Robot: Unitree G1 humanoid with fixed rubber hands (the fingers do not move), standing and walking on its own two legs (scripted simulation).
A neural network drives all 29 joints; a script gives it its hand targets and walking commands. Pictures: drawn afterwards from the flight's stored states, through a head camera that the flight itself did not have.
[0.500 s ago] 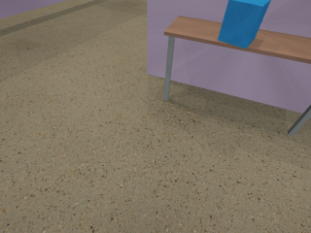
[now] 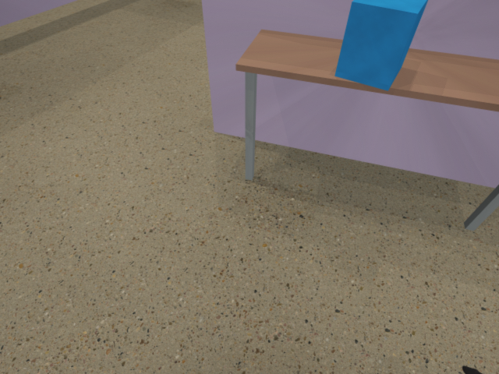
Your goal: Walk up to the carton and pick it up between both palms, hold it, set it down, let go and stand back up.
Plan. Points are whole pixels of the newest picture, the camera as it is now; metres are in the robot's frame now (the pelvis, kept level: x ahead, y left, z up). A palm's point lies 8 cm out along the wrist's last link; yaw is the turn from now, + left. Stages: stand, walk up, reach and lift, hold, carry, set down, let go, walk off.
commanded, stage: walk up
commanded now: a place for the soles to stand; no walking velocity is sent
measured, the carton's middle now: (379, 38) +1.18 -0.44 +0.05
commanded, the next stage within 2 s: none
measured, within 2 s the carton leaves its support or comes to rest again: neither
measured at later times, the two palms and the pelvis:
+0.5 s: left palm (111, 290) +0.31 +0.30 -0.10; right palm (467, 304) +0.27 -0.37 -0.07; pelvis +0.21 -0.02 +0.00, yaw -4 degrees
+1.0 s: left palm (156, 208) +0.52 +0.25 -0.10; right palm (464, 240) +0.41 -0.43 -0.07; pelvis +0.38 -0.06 -0.01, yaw -5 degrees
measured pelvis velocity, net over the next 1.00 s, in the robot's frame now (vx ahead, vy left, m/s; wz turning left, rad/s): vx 0.38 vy -0.06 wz -0.09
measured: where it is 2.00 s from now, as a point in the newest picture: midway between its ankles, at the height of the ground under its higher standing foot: (291, 284)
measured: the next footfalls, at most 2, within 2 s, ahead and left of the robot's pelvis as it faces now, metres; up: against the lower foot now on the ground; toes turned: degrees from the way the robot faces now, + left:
left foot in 0.02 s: +0.10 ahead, +0.14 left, +0.00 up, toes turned +7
right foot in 0.38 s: +0.29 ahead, -0.13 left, +0.00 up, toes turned -3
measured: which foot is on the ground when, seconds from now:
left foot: up 0.00-0.00, down 0.02-0.38, up 0.40-0.60, down 0.62-0.98, up 1.00-1.00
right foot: down 0.00-0.04, up 0.06-0.36, down 0.38-0.64, up 0.66-0.98, down 1.00-1.00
